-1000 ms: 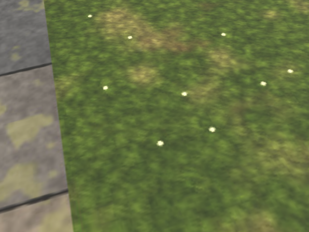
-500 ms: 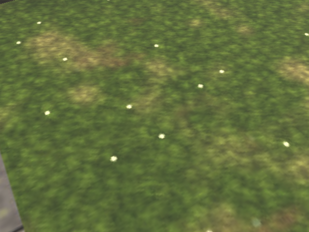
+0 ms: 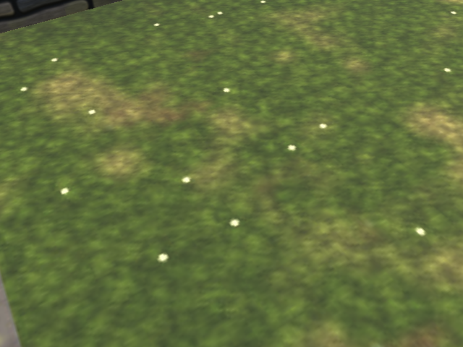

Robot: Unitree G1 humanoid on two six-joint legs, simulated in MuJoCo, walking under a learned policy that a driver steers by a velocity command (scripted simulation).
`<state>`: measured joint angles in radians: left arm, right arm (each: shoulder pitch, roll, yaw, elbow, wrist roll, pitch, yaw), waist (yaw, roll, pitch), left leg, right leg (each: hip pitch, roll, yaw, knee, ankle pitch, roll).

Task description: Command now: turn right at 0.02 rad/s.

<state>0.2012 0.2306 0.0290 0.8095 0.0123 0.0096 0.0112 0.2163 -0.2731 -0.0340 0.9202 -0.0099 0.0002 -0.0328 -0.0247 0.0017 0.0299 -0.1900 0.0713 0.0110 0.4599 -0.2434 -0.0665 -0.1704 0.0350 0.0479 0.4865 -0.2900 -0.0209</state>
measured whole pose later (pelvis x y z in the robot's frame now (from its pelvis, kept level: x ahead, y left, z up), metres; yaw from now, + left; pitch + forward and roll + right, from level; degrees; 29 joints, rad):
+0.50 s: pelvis +0.00 +0.01 +0.00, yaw +0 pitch -2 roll +0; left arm 0.22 0.23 0.02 1.01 0.00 0.01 0.03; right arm 0.24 -0.24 -0.03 1.05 0.00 0.01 -0.05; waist -0.02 0.00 0.04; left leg -0.19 0.06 0.01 0.47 -0.25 -0.05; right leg -0.16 0.02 0.05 0.48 -0.29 -0.01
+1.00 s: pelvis +0.09 +0.05 +0.01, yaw +1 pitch +1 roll -1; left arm 0.19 0.26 0.05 0.99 -0.03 -0.09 -0.01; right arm 0.48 -0.19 -0.02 1.08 0.00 -0.10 0.01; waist -0.04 -0.02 -0.01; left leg -0.03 -0.01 0.04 0.32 -0.29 0.05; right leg -0.52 -0.05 -0.01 1.07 -0.25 -0.06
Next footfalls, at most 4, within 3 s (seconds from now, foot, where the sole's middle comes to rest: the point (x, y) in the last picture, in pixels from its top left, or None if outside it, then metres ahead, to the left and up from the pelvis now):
1.28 right None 0.43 -0.08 -0.78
1.82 left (183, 283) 0.73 0.17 -0.78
2.32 right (218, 200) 1.06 0.06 -0.78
2.76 left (141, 209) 1.02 0.34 -0.78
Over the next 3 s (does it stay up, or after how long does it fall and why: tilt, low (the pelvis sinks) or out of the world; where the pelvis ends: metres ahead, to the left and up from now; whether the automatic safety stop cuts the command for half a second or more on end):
stays up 1.01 0.19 0.00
